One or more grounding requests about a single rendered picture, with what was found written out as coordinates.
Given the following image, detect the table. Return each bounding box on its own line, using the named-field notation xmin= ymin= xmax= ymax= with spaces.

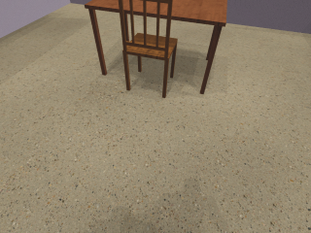
xmin=85 ymin=0 xmax=227 ymax=94

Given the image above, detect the chair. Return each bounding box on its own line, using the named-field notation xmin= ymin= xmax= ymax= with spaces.
xmin=118 ymin=0 xmax=178 ymax=98

